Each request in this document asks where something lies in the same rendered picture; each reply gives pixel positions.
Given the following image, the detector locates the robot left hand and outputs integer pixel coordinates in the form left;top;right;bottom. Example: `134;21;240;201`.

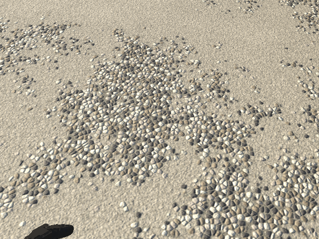
24;223;74;239

